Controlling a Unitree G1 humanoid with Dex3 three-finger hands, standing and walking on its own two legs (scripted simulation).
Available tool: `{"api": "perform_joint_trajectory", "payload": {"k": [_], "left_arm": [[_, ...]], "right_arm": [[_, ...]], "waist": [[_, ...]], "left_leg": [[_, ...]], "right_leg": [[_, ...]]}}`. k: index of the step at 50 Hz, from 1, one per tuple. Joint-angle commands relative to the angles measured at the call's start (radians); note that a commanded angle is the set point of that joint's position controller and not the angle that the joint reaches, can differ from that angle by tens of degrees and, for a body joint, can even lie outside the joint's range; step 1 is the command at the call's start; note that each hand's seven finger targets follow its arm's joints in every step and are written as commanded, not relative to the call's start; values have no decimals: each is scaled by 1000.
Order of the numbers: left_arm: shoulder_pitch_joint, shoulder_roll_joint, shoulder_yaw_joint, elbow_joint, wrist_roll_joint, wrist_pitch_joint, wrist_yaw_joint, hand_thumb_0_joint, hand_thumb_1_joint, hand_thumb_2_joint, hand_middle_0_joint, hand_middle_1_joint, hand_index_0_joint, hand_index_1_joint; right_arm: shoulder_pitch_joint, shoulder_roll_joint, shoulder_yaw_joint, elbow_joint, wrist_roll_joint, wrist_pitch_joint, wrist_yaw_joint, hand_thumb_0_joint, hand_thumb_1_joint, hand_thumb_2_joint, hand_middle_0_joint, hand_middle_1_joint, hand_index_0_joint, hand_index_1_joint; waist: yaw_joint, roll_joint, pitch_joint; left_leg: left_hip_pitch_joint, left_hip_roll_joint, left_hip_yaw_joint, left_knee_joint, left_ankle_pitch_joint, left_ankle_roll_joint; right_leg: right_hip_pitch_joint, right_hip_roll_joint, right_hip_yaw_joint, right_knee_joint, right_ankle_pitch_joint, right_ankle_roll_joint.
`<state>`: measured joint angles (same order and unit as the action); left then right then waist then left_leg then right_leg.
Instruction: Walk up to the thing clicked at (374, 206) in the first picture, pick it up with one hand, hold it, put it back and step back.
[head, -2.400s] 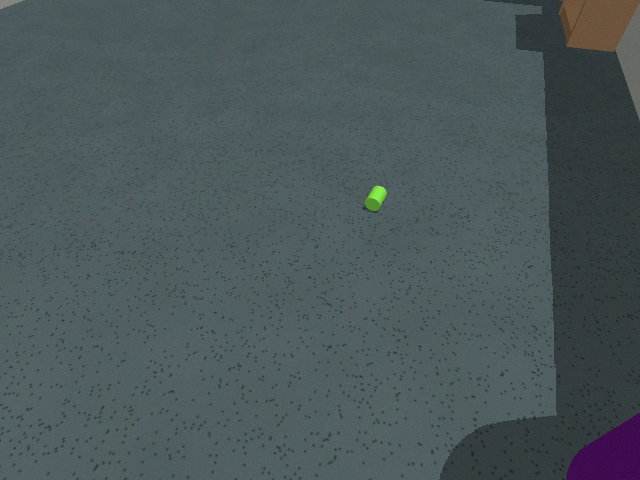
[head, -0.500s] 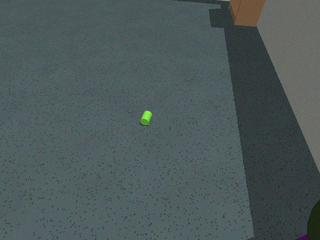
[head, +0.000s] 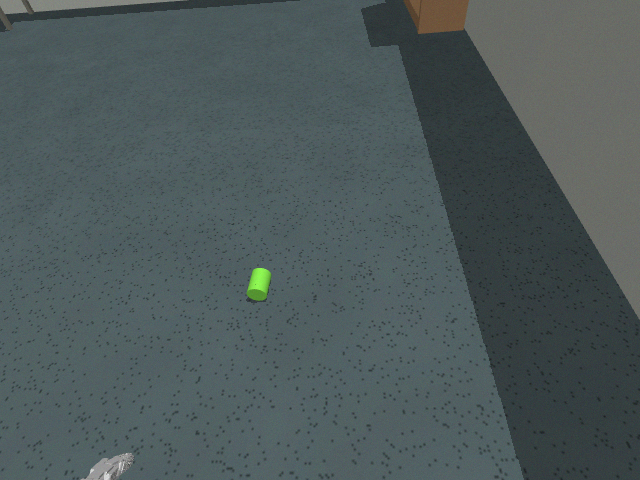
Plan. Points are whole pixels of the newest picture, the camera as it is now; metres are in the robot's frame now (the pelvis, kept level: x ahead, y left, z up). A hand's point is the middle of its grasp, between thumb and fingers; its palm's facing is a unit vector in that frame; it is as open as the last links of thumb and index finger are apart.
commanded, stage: walk up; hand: left
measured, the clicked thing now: (259, 284) +0.94 +0.29 -0.72
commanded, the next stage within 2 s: none
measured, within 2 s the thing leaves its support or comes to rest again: neither
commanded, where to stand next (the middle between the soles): +0.57 +0.06 m, yaw +0 degrees
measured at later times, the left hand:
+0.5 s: hand (113, 449) +0.23 +0.34 -0.14, palm faces -0.04 -0.94 -0.34, open 7.4 cm
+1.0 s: hand (168, 309) +0.44 +0.29 -0.10, palm faces +0.00 -0.91 -0.42, open 7.4 cm
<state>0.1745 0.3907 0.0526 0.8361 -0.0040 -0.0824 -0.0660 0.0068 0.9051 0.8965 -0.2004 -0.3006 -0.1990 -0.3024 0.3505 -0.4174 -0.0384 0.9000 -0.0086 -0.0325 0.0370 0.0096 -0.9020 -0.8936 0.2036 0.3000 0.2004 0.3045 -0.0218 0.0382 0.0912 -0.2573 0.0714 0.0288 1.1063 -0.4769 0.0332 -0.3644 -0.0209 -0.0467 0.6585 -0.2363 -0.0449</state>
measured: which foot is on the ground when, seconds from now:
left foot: up 0.00-0.32, down 0.34-0.84, up 0.86-1.00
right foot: down 0.00-0.38, up 0.40-0.78, down 0.80-1.00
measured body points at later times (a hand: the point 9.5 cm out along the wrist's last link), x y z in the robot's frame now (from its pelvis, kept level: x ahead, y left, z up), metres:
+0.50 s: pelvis +0.20 +0.06 +0.01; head +0.21 +0.09 +0.46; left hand +0.23 +0.39 -0.12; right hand +0.29 -0.25 -0.07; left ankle +0.25 +0.17 -0.72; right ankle +0.16 -0.08 -0.65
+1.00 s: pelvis +0.37 +0.02 +0.02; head +0.39 -0.02 +0.46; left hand +0.43 +0.34 -0.07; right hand +0.43 -0.29 -0.12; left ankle +0.37 +0.18 -0.65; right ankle +0.41 -0.08 -0.72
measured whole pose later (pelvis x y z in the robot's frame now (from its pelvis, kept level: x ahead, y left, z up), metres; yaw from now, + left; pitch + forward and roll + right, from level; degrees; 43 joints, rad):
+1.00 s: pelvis +0.37 +0.02 +0.02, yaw -1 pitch -3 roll +2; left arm 0.29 0.36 0.04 0.86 0.00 -0.10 -0.04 0.01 0.90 0.90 -0.20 -0.30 -0.20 -0.30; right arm 0.31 -0.44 -0.04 0.87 0.00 -0.03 0.04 0.01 -0.90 -0.89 0.20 0.30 0.20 0.30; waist 0.03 0.07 0.09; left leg -0.44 0.03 -0.02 1.06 -0.37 0.03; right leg -0.25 -0.04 -0.06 0.52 -0.21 -0.03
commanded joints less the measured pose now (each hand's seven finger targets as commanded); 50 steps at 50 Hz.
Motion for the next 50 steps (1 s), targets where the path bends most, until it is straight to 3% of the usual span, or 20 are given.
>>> {"api": "perform_joint_trajectory", "payload": {"k": [1,8,13,17,18,19,20,21,23,25,31,33,37,39,40,41,42,43,48,50], "left_arm": [[99,286,79,-36,-17,-17,41,0,900,900,-200,-300,-200,-300],[123,290,81,-59,6,-40,34,0,900,900,-200,-300,-200,-300],[140,298,80,-58,7,-38,34,0,900,900,-200,-300,-200,-300],[169,251,55,-59,10,-23,35,0,900,900,-200,-300,-200,-300],[220,190,34,-63,2,-20,36,0,900,900,-200,-300,-200,-300],[252,138,19,-60,-7,-15,36,0,900,900,-200,-300,-200,-300],[227,253,46,-38,3,-3,55,0,900,900,-200,-300,-200,-300],[185,279,43,-33,7,-3,59,0,900,900,-200,-300,-200,-300],[197,259,43,-5,-5,-3,49,0,900,900,-200,-300,-200,-300],[219,235,44,9,-9,8,34,0,900,900,-200,-300,-200,-300],[121,208,48,-22,11,20,4,0,900,900,-200,-300,-200,-300],[67,202,50,-37,14,12,1,0,900,900,-200,-300,-200,-300],[73,192,56,-19,14,1,3,0,900,900,-200,-300,-200,-300],[175,208,66,14,16,-10,15,0,900,900,-200,-300,-200,-300],[249,246,83,37,19,-20,26,0,900,900,-200,-300,-200,-300],[330,313,108,39,27,-29,38,0,900,900,-200,-300,-200,-300],[307,367,111,8,21,-34,47,0,900,900,-200,-300,-200,-300],[256,375,108,5,5,-26,45,0,900,900,-200,-300,-200,-300],[160,266,71,-23,-5,-29,55,0,900,900,-200,-300,-200,-300],[159,264,67,-40,2,-34,53,0,900,900,-200,-300,-200,-300]], "right_arm": [[47,-204,-58,-72,19,-28,-4,0,-900,-900,200,300,200,300],[-38,-186,-78,-94,-13,-19,35,0,-900,-900,200,300,200,300],[-143,-166,-79,-128,-15,-49,45,0,-900,-900,200,300,200,300],[57,-222,-106,-58,-19,-65,24,0,-900,-900,200,300,200,300],[143,-289,-127,-50,-31,-71,12,0,-900,-900,200,300,200,300],[124,-338,-132,-82,-28,-77,2,0,-900,-900,200,300,200,300],[101,-358,-136,-88,4,-70,5,0,-900,-900,200,300,200,300],[76,-327,-131,-91,13,-65,2,0,-900,-900,200,300,200,300],[1,-256,-96,-115,11,-67,-7,0,-900,-900,200,300,200,300],[-12,-238,-83,-111,15,-75,-8,0,-900,-900,200,300,200,300],[-9,-264,-92,-138,8,-73,-4,0,-900,-900,200,300,200,300],[14,-266,-92,-135,8,-70,-3,0,-900,-900,200,300,200,300],[-31,-255,-87,-156,7,-57,1,0,-900,-900,200,300,200,300],[-49,-231,-76,-172,10,-50,-2,0,-900,-900,200,300,200,300],[-14,-184,-59,-173,9,-48,-2,0,-900,-900,200,300,200,300],[23,-131,-39,-182,9,-52,-1,0,-900,-900,200,300,200,300],[65,-121,-30,-174,11,-43,-2,0,-900,-900,200,300,200,300],[33,-230,-60,-150,2,-31,-16,0,-900,-900,200,300,200,300],[50,-185,-59,-83,16,-16,-2,0,-900,-900,200,300,200,300],[47,-173,-63,-84,8,-7,7,0,-900,-900,200,300,200,300]], "waist": [[31,-164,-11],[42,-170,-1],[62,-156,-31],[-47,15,-149],[-79,206,-209],[-50,285,-181],[-56,193,-159],[-45,119,-91],[-7,66,-34],[19,104,-12],[-7,132,13],[-21,117,13],[7,90,-8],[71,12,-73],[100,-111,-140],[132,-298,-200],[109,-328,-175],[105,-238,-145],[33,-186,-43],[31,-192,-34]], "left_leg": [[-290,49,-92,22,155,11],[-271,63,-30,-275,258,-50],[-138,45,-9,-500,328,-28],[236,-35,30,-611,246,24],[361,118,-194,-720,65,81],[433,314,-579,-814,-11,151],[386,387,-670,-834,-35,240],[302,371,-610,-833,52,249],[172,246,-328,-827,293,163],[64,186,-186,-826,400,133],[72,189,-138,-882,214,200],[69,181,-123,-856,271,191],[6,167,-94,-763,298,165],[-39,149,-75,-612,323,126],[-89,85,-24,-416,335,97],[-212,-5,49,-144,210,56],[-396,-111,16,-16,-41,11],[-405,-49,-46,48,-61,13],[-282,-16,-106,-52,148,-1],[-255,-27,-83,-86,194,-14]], "right_leg": [[183,-218,346,-392,-1,-124],[99,-200,211,-461,-177,-176],[119,-216,172,-354,-32,-157],[23,-134,85,21,157,-92],[-96,-50,14,301,103,-44],[-326,76,21,444,-253,3],[-348,10,85,534,-302,-13],[-355,-18,115,563,-265,-13],[-254,-45,160,478,-145,-10],[-171,-61,109,414,-93,4],[-180,-93,38,154,-13,49],[-140,-84,21,57,27,42],[15,-34,-16,-53,63,24],[217,-16,-12,-126,99,13],[369,-16,26,-176,39,-2],[478,-181,269,-288,-138,-50],[528,-392,653,-403,-202,-137],[458,-442,722,-386,-209,-227],[225,-223,244,-368,174,-102],[173,-204,180,-388,158,-129]]}}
